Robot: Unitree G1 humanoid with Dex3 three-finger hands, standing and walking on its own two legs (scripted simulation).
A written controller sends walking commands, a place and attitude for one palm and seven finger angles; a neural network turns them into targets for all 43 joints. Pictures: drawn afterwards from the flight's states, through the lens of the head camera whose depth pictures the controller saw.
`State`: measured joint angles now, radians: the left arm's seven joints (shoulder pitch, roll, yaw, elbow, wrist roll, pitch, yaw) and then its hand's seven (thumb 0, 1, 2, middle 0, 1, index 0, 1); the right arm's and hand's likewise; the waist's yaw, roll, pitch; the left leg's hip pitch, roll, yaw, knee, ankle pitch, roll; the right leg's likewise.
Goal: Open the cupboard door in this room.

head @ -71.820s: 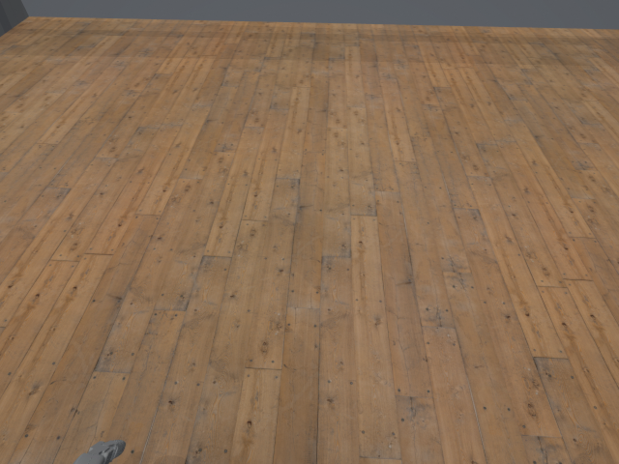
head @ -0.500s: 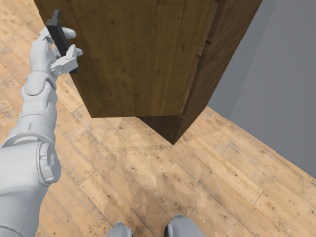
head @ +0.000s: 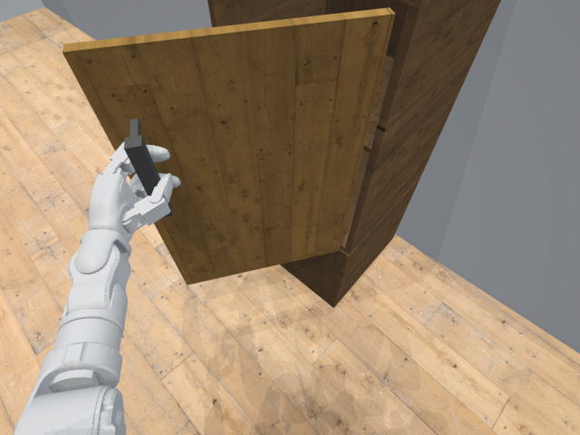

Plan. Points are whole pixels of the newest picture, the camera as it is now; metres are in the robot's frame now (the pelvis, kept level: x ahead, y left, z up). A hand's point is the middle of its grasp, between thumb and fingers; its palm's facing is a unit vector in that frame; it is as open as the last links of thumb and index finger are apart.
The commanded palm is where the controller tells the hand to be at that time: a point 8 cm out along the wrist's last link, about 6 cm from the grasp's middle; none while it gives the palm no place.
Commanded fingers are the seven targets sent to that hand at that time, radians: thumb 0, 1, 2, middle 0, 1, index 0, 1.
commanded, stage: pull the door open along its arc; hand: left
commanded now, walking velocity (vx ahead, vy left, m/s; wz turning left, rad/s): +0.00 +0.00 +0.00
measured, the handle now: (150, 170) +0.48 +0.18 +0.09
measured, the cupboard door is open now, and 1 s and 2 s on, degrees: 56 84 85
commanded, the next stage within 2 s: open thumb and fingers to let go in 0.52 s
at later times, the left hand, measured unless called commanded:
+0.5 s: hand (226, 279) +0.29 +0.07 +0.10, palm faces +0.40 -0.91 +0.02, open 6.2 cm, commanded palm +0.23 +0.12 +0.09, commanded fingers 0.00 0.90 0.90 -0.40 -1.35 -0.40 -1.35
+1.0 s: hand (226, 285) +0.29 +0.07 +0.10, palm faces +0.41 -0.91 +0.01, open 9.6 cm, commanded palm +0.24 +0.10 +0.09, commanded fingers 0.00 -0.50 0.30 -0.30 -1.20 -0.30 -1.20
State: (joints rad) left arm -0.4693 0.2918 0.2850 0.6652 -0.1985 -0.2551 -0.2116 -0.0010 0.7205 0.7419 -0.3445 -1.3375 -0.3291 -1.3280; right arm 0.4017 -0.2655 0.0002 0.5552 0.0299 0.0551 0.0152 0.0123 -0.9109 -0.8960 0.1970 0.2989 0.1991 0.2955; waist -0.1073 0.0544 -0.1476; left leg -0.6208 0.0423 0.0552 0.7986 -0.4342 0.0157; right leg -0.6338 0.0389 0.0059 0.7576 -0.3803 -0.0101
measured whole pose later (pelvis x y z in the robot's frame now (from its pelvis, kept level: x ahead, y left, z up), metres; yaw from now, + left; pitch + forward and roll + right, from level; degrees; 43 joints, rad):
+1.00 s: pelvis -0.03 -0.03 +0.01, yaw +5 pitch +4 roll +1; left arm -0.04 -0.10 -0.15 0.14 0.02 -0.10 0.52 0.01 0.14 0.57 -0.34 -1.27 -0.35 -1.27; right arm 0.20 -0.20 0.00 0.62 -0.06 0.04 -0.03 0.02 -0.91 -0.90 0.20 0.30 0.20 0.30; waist -0.01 0.05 -0.07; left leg -0.44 0.01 -0.02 0.73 -0.37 -0.03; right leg -0.45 0.01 -0.07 0.75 -0.38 -0.05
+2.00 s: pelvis -0.04 -0.01 +0.01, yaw +3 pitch +3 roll +0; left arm 0.00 0.04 -0.19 0.10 -0.07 -0.13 0.06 -0.01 -0.50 0.30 -0.17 -0.35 -0.18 -0.32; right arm 0.23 -0.20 0.05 0.54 0.01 -0.04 -0.01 0.02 -0.91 -0.90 0.20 0.30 0.20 0.30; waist 0.00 0.03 -0.05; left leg -0.43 -0.01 0.02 0.75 -0.37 0.01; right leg -0.44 -0.01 -0.03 0.76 -0.36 -0.01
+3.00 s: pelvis -0.03 -0.01 -0.01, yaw +5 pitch +4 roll -1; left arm 0.47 0.21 0.02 -0.31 -0.21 -0.19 -0.18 -0.01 -0.50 0.30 -0.15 -0.30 -0.16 -0.30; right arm 0.26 -0.23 0.04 0.50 0.03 -0.18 -0.05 0.02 -0.91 -0.90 0.20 0.30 0.20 0.30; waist 0.01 0.06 -0.08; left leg -0.50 0.01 -0.02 0.86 -0.44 0.00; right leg -0.49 0.00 -0.06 0.83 -0.42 -0.02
